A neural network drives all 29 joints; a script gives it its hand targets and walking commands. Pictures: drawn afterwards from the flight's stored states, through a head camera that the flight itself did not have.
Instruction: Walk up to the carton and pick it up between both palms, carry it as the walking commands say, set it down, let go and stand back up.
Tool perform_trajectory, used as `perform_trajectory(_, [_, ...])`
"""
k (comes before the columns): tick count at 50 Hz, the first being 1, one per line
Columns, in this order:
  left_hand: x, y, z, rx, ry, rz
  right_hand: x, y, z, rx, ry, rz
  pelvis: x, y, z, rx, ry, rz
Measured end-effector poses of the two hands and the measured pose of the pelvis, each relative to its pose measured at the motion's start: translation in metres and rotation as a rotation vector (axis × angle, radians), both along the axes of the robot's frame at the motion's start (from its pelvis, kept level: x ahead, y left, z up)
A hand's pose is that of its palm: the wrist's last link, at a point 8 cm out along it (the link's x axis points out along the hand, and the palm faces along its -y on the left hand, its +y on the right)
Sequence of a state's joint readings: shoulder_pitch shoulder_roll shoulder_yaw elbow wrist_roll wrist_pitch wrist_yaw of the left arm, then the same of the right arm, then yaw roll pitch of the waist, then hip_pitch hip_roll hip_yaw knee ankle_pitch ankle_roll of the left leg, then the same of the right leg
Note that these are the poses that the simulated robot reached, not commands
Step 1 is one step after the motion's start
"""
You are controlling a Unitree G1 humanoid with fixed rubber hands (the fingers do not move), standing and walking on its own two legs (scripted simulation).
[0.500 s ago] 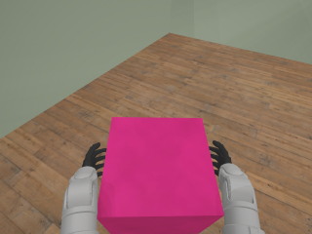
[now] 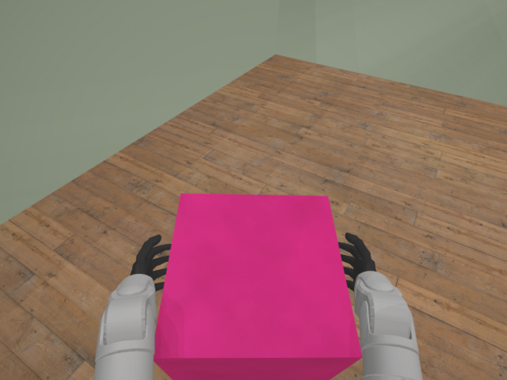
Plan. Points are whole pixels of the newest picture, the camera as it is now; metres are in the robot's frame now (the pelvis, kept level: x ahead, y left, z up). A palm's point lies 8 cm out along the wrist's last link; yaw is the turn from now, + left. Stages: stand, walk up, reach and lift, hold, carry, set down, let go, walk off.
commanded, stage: hold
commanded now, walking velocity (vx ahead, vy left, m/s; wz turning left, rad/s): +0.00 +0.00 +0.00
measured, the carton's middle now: (253, 292) +0.29 +0.00 -0.04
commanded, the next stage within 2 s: carry in 1.22 s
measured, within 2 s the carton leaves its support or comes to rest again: neither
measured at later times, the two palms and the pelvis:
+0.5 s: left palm (142, 280) +0.27 +0.18 +0.04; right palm (361, 278) +0.27 -0.17 +0.04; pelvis +0.00 +0.00 +0.00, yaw +0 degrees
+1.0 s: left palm (143, 282) +0.27 +0.18 +0.04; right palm (362, 279) +0.27 -0.17 +0.04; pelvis +0.00 +0.00 +0.00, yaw +0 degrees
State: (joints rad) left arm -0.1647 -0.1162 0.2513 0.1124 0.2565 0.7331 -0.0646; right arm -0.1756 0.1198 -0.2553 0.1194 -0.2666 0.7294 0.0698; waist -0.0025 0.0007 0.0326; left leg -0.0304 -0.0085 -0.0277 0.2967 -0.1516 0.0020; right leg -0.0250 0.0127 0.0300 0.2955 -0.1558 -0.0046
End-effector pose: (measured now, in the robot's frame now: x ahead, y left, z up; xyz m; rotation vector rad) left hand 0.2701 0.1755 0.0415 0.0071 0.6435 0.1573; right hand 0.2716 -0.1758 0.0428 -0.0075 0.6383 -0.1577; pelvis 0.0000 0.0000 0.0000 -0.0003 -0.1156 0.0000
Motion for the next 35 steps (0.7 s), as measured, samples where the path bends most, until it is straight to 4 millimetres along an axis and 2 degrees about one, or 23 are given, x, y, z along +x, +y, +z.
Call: perform_trajectory(35, [0.0019,0.0017,-0.0025,-0.003,0.006,-0.004,-0.0002,0.0017,-0.0020,-0.005,0.006,-0.005,0.0038,0.0024,0.0005,0.001,0.007,-0.002])
